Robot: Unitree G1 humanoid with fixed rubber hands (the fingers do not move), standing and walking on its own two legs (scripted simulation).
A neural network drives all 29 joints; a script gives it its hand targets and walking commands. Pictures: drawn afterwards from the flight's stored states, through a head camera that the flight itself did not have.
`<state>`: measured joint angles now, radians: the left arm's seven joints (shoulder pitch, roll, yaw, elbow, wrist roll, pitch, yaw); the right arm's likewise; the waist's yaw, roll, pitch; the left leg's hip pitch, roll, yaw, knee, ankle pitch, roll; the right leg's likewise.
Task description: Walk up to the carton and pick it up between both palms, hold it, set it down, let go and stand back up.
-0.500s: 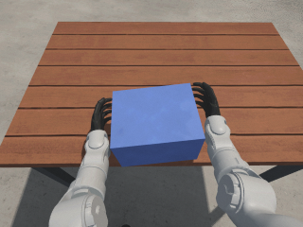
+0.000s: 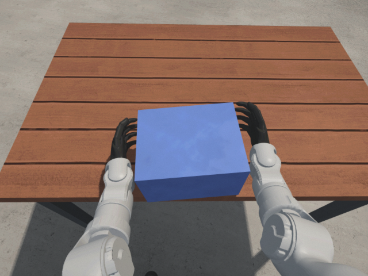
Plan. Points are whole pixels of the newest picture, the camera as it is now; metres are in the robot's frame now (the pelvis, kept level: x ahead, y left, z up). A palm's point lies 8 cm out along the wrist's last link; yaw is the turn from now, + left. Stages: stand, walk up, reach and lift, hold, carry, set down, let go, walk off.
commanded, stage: set down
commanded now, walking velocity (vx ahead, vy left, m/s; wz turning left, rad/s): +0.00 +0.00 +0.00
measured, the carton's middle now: (189, 153) +0.39 +0.02 -0.01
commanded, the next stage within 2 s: none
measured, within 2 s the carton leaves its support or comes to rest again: neither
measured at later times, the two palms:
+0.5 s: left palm (122, 153) +0.37 +0.17 +0.00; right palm (258, 140) +0.42 -0.14 +0.02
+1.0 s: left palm (123, 151) +0.38 +0.18 -0.01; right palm (257, 139) +0.43 -0.14 +0.01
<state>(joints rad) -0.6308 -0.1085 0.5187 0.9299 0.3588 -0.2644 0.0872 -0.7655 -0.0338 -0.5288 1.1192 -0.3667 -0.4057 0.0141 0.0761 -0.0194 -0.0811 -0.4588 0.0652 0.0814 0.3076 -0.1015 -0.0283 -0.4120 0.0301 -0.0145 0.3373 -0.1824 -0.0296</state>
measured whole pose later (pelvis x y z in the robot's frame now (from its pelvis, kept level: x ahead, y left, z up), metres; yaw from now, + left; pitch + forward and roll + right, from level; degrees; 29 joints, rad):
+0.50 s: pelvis +0.00 +0.00 +0.00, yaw +0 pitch +15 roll +0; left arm -0.63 -0.13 0.56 0.91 0.38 -0.31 0.07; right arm -0.75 -0.03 -0.55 1.10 -0.39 -0.43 0.02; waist 0.07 -0.02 -0.07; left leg -0.48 0.07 0.08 0.32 -0.11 -0.03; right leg -0.44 0.03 -0.01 0.36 -0.19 -0.03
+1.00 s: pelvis -0.01 +0.00 -0.01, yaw -2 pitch +23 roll -1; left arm -0.74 0.01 0.29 1.18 0.10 -0.34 0.19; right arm -0.87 -0.18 -0.07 1.36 0.08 -0.36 -0.03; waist 0.09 -0.04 -0.21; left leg -0.70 0.10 0.10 0.47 -0.16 -0.03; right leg -0.64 0.05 0.01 0.45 -0.20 -0.03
